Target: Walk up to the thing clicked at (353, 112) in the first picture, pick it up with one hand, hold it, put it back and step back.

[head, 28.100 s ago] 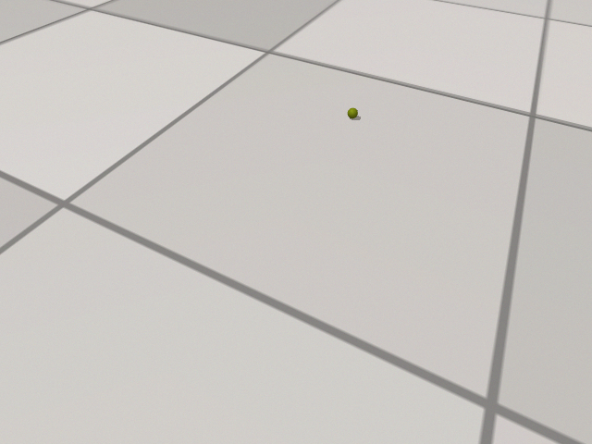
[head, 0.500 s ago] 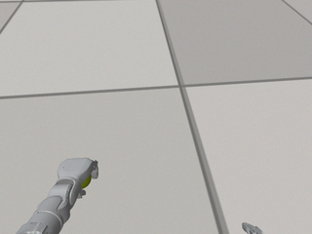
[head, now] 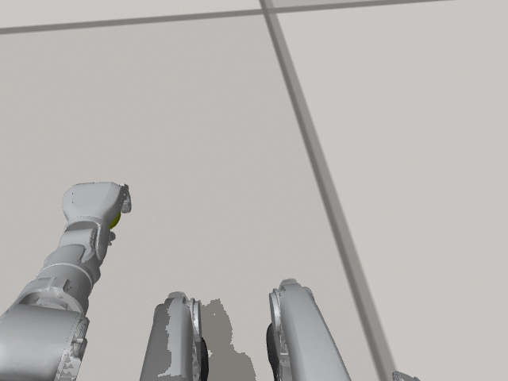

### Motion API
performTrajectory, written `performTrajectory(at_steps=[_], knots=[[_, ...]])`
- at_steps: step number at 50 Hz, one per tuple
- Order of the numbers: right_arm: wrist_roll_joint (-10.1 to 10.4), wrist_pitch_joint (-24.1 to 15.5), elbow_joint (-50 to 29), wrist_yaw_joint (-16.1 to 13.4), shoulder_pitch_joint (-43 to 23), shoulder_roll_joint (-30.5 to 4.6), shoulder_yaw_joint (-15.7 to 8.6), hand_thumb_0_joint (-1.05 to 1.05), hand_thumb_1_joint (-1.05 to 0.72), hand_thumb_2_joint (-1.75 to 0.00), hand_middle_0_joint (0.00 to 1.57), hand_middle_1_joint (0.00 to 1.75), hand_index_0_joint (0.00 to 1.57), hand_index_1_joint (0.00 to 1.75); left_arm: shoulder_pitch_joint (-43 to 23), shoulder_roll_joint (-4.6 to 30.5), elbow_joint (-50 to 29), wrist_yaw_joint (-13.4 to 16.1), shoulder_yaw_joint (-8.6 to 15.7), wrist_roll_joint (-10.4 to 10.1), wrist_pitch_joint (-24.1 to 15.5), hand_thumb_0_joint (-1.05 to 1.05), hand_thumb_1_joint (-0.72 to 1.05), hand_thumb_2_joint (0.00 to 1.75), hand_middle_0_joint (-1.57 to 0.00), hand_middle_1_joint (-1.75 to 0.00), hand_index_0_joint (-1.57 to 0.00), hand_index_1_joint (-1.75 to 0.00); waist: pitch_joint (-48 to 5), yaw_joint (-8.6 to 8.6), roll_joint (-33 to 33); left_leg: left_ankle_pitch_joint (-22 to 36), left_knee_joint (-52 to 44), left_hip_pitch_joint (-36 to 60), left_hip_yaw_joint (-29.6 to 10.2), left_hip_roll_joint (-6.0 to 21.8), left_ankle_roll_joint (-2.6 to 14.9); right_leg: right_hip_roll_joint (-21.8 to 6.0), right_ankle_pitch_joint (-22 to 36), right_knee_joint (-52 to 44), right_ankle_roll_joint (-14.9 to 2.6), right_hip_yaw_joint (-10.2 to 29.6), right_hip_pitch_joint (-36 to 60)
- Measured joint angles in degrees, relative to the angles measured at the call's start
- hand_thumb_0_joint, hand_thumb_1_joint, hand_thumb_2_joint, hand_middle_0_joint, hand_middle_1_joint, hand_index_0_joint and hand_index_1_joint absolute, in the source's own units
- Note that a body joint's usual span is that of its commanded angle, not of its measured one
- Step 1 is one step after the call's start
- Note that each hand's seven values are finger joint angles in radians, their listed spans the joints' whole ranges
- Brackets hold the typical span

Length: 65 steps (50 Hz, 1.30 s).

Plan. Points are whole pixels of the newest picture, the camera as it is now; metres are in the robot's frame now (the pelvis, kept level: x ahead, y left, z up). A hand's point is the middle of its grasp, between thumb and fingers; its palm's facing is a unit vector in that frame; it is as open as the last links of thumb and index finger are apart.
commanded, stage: crouch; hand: left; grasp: from above
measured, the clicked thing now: (101, 213) +0.44 +0.23 -0.14
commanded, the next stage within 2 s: lower in 1.08 s
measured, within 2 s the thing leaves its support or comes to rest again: neither
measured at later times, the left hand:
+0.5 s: hand (125, 234) +0.44 +0.23 -0.29, palm faces -0.45 -0.03 -0.89, open 7.4 cm
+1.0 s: hand (133, 238) +0.45 +0.23 -0.36, palm faces -0.47 -0.03 -0.88, open 7.4 cm
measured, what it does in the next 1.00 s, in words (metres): lowers itself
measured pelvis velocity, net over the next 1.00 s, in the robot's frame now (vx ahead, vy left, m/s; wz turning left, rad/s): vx -0.01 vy -0.01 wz -0.06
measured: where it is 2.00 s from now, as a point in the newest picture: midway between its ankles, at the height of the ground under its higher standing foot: outside the picture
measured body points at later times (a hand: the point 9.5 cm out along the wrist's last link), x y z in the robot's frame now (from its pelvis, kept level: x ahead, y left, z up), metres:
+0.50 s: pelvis +0.00 +0.00 -0.12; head +0.23 +0.04 +0.27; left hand +0.46 +0.23 -0.24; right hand +0.07 -0.28 -0.23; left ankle +0.07 +0.11 -0.51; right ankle +0.08 -0.13 -0.51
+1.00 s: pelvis -0.01 -0.01 -0.18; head +0.23 +0.03 +0.19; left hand +0.47 +0.23 -0.31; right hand +0.01 -0.28 -0.30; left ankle +0.07 +0.11 -0.51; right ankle +0.08 -0.13 -0.51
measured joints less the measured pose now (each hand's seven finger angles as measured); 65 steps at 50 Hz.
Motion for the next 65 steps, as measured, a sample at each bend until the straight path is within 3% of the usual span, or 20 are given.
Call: performTrajectory(at_steps=[7,14,28,37,56,65], knots=[[-0.96,-1.60,0.13,1.12,-1.36,0.91,1.55,0.01,-0.91,-0.89,0.20,0.30,0.20,0.29,-2.67,2.76,2.51,-0.41,1.62,0.33,-2.84,0.00,0.20,0.63,-0.59,-0.80,-0.81,-0.80,0.20,-1.15,-0.33,-1.56,9.53,-10.71,-0.85,-0.22,-0.20,-0.16,-1.72,9.37,-0.27,-0.83,-10.39],[-2.09,-2.97,0.52,2.31,-3.15,0.39,2.32,0.01,-0.91,-0.89,0.20,0.30,0.20,0.29,-4.83,5.11,3.60,1.71,2.98,2.22,-4.73,0.00,0.19,0.64,-0.60,-0.80,-0.82,-0.79,0.71,-1.97,-1.39,-3.13,16.32,-18.00,-2.08,-0.49,-0.58,-0.35,-3.34,15.63,-0.61,-2.02,-17.11],[-3.90,-3.78,0.03,5.76,-4.46,-0.80,2.04,0.00,-0.92,-0.90,0.20,0.30,0.20,0.29,-7.80,7.20,6.71,3.34,5.35,3.81,-4.53,0.00,0.18,0.64,-0.62,-0.78,-0.84,-0.78,2.77,-3.52,-1.82,-5.61,24.63,-24.90,-2.62,-0.61,-0.34,-0.37,-5.61,23.18,-0.22,-2.52,-23.46],[-4.70,-3.73,0.72,7.47,-3.60,-1.15,2.73,0.00,-0.92,-0.90,0.20,0.30,0.20,0.29,-10.05,9.58,8.83,3.96,7.49,4.91,-6.70,-0.01,0.19,0.61,-0.64,-0.76,-0.85,-0.76,5.21,-3.91,-2.13,-5.64,29.43,-28.63,-2.95,-0.21,-0.42,0.07,-5.20,27.79,-0.37,-2.82,-27.46],[-5.76,-4.53,2.11,7.83,-3.34,-1.30,5.15,0.00,-0.92,-0.90,0.20,0.30,0.20,0.29,-14.34,13.67,16.33,5.88,8.43,6.74,-8.06,-0.02,0.21,0.55,-0.66,-0.72,-0.86,-0.72,6.63,-5.92,-2.81,-5.66,36.99,-35.06,-3.83,-0.11,-0.59,0.32,-4.72,34.73,-0.49,-3.61,-33.77],[-6.05,-4.77,1.41,8.42,-4.00,-1.75,6.10,0.00,-0.92,-0.90,0.20,0.30,0.20,0.29,-14.89,14.78,16.52,5.47,8.33,6.14,-7.62,-0.03,0.20,0.54,-0.68,-0.69,-0.88,-0.70,8.11,-6.21,-3.22,-6.23,38.85,-36.09,-4.30,-0.12,-0.50,0.39,-5.11,36.17,-0.34,-4.03,-34.57]])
